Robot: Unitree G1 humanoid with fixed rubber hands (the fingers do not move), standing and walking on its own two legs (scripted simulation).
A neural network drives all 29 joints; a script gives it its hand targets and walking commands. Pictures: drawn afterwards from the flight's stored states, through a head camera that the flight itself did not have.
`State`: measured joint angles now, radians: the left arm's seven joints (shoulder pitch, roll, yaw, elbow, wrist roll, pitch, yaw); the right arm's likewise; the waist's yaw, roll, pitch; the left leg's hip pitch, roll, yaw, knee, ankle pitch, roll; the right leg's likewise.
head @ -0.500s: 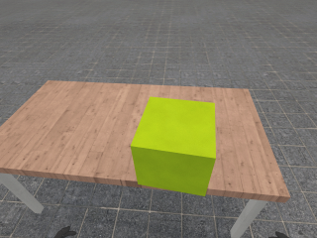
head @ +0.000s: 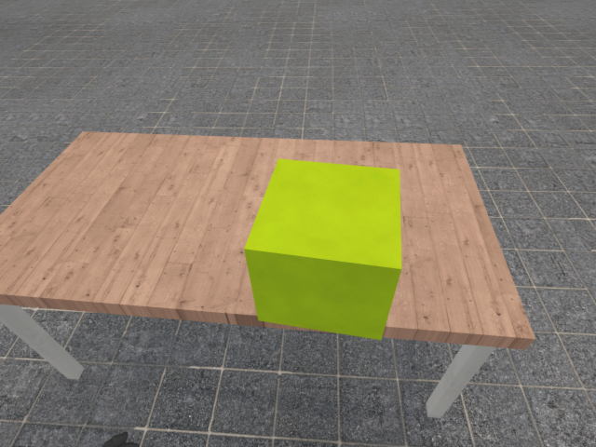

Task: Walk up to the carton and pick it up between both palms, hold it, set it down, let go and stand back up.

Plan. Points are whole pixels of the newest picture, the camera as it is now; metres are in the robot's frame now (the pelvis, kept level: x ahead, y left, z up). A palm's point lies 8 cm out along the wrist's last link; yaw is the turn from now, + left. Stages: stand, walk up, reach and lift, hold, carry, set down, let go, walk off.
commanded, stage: stand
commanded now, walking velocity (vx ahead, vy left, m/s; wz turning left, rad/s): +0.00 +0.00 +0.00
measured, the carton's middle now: (327, 246) +0.51 -0.01 -0.08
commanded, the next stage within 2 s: none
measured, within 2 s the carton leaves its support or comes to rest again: neither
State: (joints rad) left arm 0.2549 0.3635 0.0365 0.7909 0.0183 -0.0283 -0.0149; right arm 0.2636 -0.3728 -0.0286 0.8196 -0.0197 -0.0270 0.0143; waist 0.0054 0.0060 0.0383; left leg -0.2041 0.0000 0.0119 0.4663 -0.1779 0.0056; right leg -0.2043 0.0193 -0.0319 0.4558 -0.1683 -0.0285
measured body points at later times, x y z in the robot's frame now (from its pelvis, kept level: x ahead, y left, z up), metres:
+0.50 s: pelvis +0.01 +0.00 +0.00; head +0.00 +0.00 +0.45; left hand +0.13 +0.30 -0.10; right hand +0.12 -0.30 -0.10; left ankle +0.05 +0.12 -0.74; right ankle +0.06 -0.10 -0.74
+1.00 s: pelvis +0.03 +0.00 +0.01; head +0.03 +0.00 +0.46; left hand +0.14 +0.31 -0.10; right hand +0.13 -0.30 -0.11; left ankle +0.05 +0.12 -0.74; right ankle +0.06 -0.10 -0.74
